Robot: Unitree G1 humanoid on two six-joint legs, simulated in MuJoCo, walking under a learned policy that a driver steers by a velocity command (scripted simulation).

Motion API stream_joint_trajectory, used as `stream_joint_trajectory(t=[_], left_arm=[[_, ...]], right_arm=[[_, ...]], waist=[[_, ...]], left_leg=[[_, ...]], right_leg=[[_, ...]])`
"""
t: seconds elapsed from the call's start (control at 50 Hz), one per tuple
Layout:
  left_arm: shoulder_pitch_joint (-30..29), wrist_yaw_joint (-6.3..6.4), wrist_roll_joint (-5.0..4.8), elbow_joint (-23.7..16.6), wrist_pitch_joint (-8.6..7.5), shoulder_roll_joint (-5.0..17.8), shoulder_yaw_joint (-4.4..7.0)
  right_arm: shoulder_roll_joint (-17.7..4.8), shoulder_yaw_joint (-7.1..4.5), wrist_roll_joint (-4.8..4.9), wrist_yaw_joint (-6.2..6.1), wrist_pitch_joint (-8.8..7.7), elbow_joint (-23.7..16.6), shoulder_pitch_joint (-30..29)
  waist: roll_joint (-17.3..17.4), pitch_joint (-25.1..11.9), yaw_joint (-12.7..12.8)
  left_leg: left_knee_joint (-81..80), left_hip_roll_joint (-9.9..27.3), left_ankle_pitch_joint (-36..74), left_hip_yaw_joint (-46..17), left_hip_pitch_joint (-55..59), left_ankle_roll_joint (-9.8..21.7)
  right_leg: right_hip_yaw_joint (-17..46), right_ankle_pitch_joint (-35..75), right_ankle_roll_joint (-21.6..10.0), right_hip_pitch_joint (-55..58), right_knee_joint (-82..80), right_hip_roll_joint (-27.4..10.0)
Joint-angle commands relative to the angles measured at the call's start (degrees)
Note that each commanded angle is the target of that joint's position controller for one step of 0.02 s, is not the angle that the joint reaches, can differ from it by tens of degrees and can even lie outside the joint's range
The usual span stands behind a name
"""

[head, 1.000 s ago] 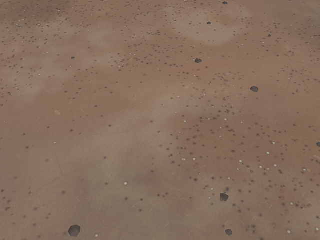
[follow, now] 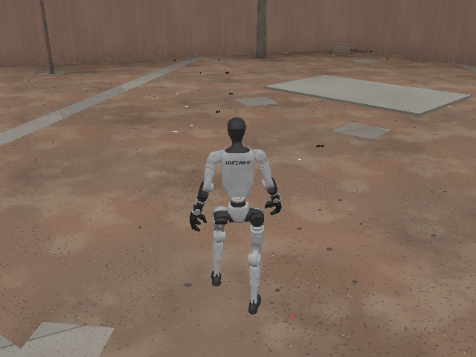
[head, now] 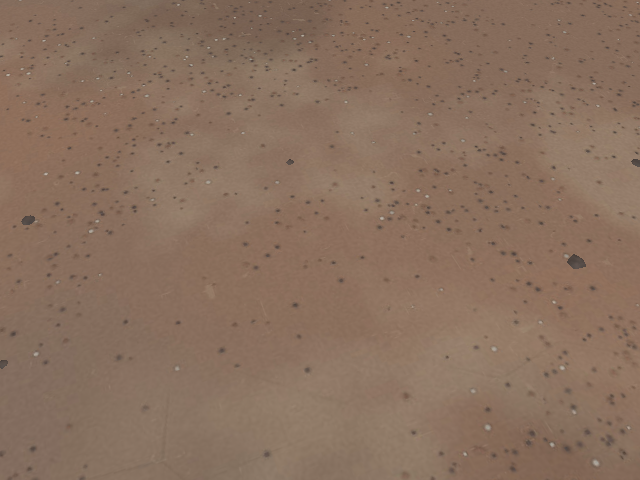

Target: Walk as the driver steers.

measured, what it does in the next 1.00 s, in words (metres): walks ahead, turning left: left foot, then right foot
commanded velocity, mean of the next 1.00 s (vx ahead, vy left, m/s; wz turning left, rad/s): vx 0.34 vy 0.00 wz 0.59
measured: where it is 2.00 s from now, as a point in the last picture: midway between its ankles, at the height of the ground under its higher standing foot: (219, 452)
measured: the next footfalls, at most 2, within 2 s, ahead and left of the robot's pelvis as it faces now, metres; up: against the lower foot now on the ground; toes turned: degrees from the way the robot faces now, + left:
left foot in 0.16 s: +0.25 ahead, +0.14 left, +0.00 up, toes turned +9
right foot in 0.66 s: +0.58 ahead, +0.04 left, +0.00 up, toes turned +27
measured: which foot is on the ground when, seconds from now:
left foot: up 0.00-0.14, down 0.16-0.66, up 0.68-1.00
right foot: down 0.00-0.18, up 0.20-0.64, down 0.66-1.00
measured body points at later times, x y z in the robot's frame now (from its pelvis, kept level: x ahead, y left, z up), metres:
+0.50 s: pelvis +0.27 +0.08 +0.00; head +0.29 +0.11 +0.45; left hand +0.41 +0.38 -0.09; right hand +0.40 -0.19 -0.10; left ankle +0.21 +0.13 -0.74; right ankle +0.50 -0.06 -0.68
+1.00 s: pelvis +0.43 +0.08 +0.00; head +0.47 +0.12 +0.44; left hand +0.39 +0.40 -0.11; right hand +0.72 -0.06 -0.10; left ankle +0.39 +0.22 -0.70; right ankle +0.55 +0.02 -0.74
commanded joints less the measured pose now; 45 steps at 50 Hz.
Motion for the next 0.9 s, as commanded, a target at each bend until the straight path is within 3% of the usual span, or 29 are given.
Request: stream_joint_trajectory(t=[0.02,0.06,0.1,0.12,0.14,0.16,0.18,0.2,0.22,0.24,0.26,0.28,0.3,0.38,0.48,0.54,0.6,0.64,0.66,0.68,0.7,0.72,0.74,0.76,0.78,0.8,0.84,0.9], left_arm=[[-2.3,0.47,-0.75,-3.7,-0.09,10.0,2.15],[-1.2,0.44,-1.37,-3.3,0.69,10.9,2.5],[-1.8,0.51,-1.84,-3.5,1.48,12.4,2.95],[-2.3,0.57,-2.15,-3.8,1.91,13.3,3.18],[-3.4,0.58,-2.49,-4.2,2.46,13.5,3.17],[-2.7,0.72,-1.87,-4.6,2.49,11.8,2.44],[-0.1,0.45,1.1,-6.8,1.87,4.0,0.12],[0.3,-0.08,-0.13,-9.4,-0.55,3.5,-0.86],[-7.6,-0.56,-2.67,-10.9,-2.03,8.8,0.36],[-8.9,-0.62,-2.99,-11.5,-2.85,8.7,0.25],[-8.1,0.02,-1.6,-10.3,-2.99,8.4,0.31],[-7.1,0.3,-0.46,-9.8,-2.56,9.0,0.81],[-6.3,0.11,-0.21,-9.7,-1.79,9.1,1.01],[-9.9,0.16,0.7,-11.7,-0.07,6.2,0.43],[-19.8,-0.77,-0.09,-15.1,-0.63,4.2,-0.56],[-22.9,-1.56,0.0,-17.0,-1.26,4.9,-0.44],[-20.6,-2.08,0.08,-16.9,-1.62,6.8,0.4],[-13.8,-1.55,0.73,-15.6,-2.05,8.2,1.15],[-7.9,-1.21,1.96,-15.3,-2.26,11.1,1.73],[-4.7,-0.88,2.71,-15.3,-1.43,12.8,1.69],[-2.6,-1.39,0.59,-14.4,-0.13,12.1,1.91],[-6.1,-1.12,0.27,-16.4,0.8,8.0,0.93],[-9.3,-0.73,0.42,-17.0,1.76,5.6,0.01],[-11.7,-0.55,0.67,-17.1,2.47,4.8,-0.52],[-13.3,-0.37,0.96,-16.7,2.89,5.2,-0.52],[-13.8,-0.27,1.31,-16.1,3.0,6.2,-0.19],[-13.8,-0.05,1.48,-15.3,2.9,7.1,0.33],[-14.0,0.41,0.74,-14.6,3.41,8.7,1.04]], right_arm=[[-1.3,0.38,-0.08,1.2,-0.6,-5.5,-5.5],[-1.9,0.26,-0.05,1.75,-0.48,-7.0,-7.4],[-3.4,-0.45,-0.1,2.02,-0.23,-7.8,-6.3],[-4.8,-1.27,-0.09,1.93,-0.02,-7.4,-3.0],[-6.9,-2.69,0.13,1.69,0.13,-5.6,4.6],[-11.0,-4.97,0.33,0.74,0.58,-2.4,15.2],[-17.1,-6.16,0.77,-0.45,0.9,-1.6,17.7],[-17.9,-5.37,-0.08,0.29,-0.51,-4.7,16.6],[-12.9,-3.99,-0.41,0.93,-1.56,-4.2,16.0],[-10.9,-3.4,-0.3,0.93,-2.28,-3.9,13.7],[-9.0,-2.81,-0.19,0.77,-2.52,-4.7,9.1],[-7.1,-2.18,-0.53,0.56,-2.55,-5.5,6.0],[-6.5,-1.85,-1.08,0.27,-2.53,-6.2,4.9],[-8.5,-2.44,-0.55,-1.28,-2.92,-5.4,8.0],[-8.7,-2.45,-0.21,-2.44,-2.19,-4.1,12.1],[-8.9,-2.63,-0.11,-2.87,-1.22,-2.9,14.6],[-8.6,-2.71,-0.17,-3.73,0.18,-3.5,14.0],[-7.6,-2.39,0.0,-3.93,0.48,-5.3,10.3],[-4.8,-1.42,-0.71,-3.72,0.32,-7.2,9.6],[-0.6,-0.37,-1.52,-3.6,0.37,-6.6,20.2],[-6.2,-0.81,-0.21,-3.15,0.38,-6.1,27.1],[-10.2,-2.08,0.59,-3.29,1.24,-5.6,21.9],[-11.6,-2.54,0.43,-3.58,2.25,-6.8,15.5],[-11.4,-2.83,0.05,-3.9,3.3,-7.2,13.0],[-10.1,-2.83,0.07,-3.97,4.15,-7.9,12.6],[-7.9,-2.38,0.14,-3.96,4.67,-8.1,13.3],[-5.1,-1.68,-0.06,-4.06,4.74,-8.8,12.9],[-5.0,-1.33,-0.71,-3.62,4.66,-10.4,9.7]], waist=[[-4.4,3.1,-0.3],[-4.8,3.5,-0.3],[-6.1,1.6,-2.2],[-7.0,-1.1,-4.5],[-6.4,-5.2,-9.1],[-3.9,-10.6,-13.7],[10.9,-12.9,-10.1],[11.7,-23.6,-8.3],[3.4,-18.2,-11.3],[2.4,-11.5,-9.7],[-2.0,-8.2,-6.8],[-1.2,-6.3,-4.7],[0.1,-5.8,-3.5],[-0.6,-3.9,-3.8],[2.4,-1.2,-7.6],[3.2,-0.8,-8.4],[4.7,-3.1,-6.9],[5.1,-6.2,-2.8],[1.1,-14.0,-0.6],[-13.9,-22.1,-4.8],[-19.3,-28.7,-5.6],[-12.0,-22.3,-3.9],[-7.9,-15.5,-3.1],[-6.4,-11.1,-3.8],[-7.6,-8.0,-5.3],[-9.2,-6.2,-6.0],[-10.6,-6.4,-5.9],[-9.3,-9.5,-5.0]], left_leg=[[-5.5,0.1,2.0,2.2,-0.3,0.8],[-7.8,-0.8,-1.4,3.6,-0.2,2.2],[-8.9,-3.6,-6.7,6.3,4.5,4.2],[-9.0,-6.0,-9.4,8.1,9.9,5.5],[-11.9,-9.0,-8.1,9.8,20.1,7.3],[-13.6,-10.2,-6.2,7.2,37.1,9.6],[-16.1,3.7,-6.9,-16.6,52.4,15.4],[-27.2,12.8,-20.2,-47.2,61.8,25.0],[-31.2,12.0,-19.4,-42.4,59.4,21.3],[-30.8,9.9,-15.4,-33.7,52.3,19.1],[-30.4,7.0,-10.0,-27.1,43.8,16.7],[-31.0,4.9,-4.1,-22.4,37.4,15.6],[-32.3,3.7,-1.1,-20.4,33.6,15.3],[-34.2,1.3,7.1,-14.9,28.6,15.5],[-33.6,-1.7,-0.5,-12.9,26.6,11.8],[-28.4,-1.7,7.6,-14.4,28.0,10.0],[-20.5,-0.8,11.9,-19.2,32.8,8.1],[-11.9,-3.8,15.8,-19.5,33.1,5.3],[0.6,-7.1,7.7,-17.2,27.2,2.9],[18.4,-15.3,-37.1,-11.2,11.5,-1.1],[29.9,-12.7,-40.7,-10.4,4.4,-2.5],[34.0,-9.8,-34.9,-9.9,1.2,-4.4],[32.9,-8.2,-30.6,-6.7,0.0,-5.4],[31.2,-6.6,-28.2,-5.6,1.3,-6.0],[28.4,-5.3,-26.7,-4.8,3.9,-6.0],[25.0,-5.1,-25.4,-2.9,7.4,-5.8],[19.2,-4.9,-24.1,-0.9,9.0,-5.9],[12.2,-2.9,-19.4,-0.7,10.3,-5.4]], right_leg=[[4.1,15.0,-8.4,-0.5,-5.2,-17.0],[2.8,18.0,-7.5,3.0,-2.9,-18.0],[1.0,32.4,-6.4,4.9,2.9,-18.3],[0.0,42.3,-5.8,5.0,9.0,-18.0],[-1.7,47.9,-4.5,2.8,19.6,-16.4],[-2.6,41.2,-2.1,-6.8,34.6,-14.0],[-2.0,-5.4,1.3,-28.5,54.7,-7.2],[12.9,-24.3,2.1,-41.7,66.9,1.2],[17.2,-19.0,1.1,-48.2,68.4,-1.7],[16.5,-13.3,-0.3,-49.2,64.4,-4.1],[16.8,-8.8,-0.3,-44.9,59.6,-6.7],[17.1,-5.9,0.1,-40.6,55.3,-8.1],[17.3,-4.1,0.6,-37.3,53.5,-8.7],[15.6,3.4,3.7,-37.0,42.8,-7.0],[15.2,18.3,4.2,-33.8,22.7,-2.9],[15.0,19.8,3.1,-30.5,17.1,-0.2],[16.4,14.7,1.3,-27.4,14.2,1.2],[15.3,18.6,-1.1,-18.5,9.3,0.4],[20.9,33.2,-4.6,-3.9,12.5,-7.8],[37.0,57.6,-13.3,15.2,17.3,-23.8],[50.6,43.9,-18.8,19.3,15.6,-30.3],[44.5,32.3,-16.8,13.4,12.7,-26.2],[35.7,26.9,-14.0,5.9,10.9,-22.3],[30.7,24.3,-12.9,-1.3,9.2,-19.3],[26.9,21.7,-12.3,-7.8,7.2,-17.2],[22.8,20.3,-11.8,-12.8,5.0,-15.1],[19.2,23.0,-13.2,-13.4,3.3,-15.0],[17.4,24.0,-14.8,-10.3,2.7,-18.1]])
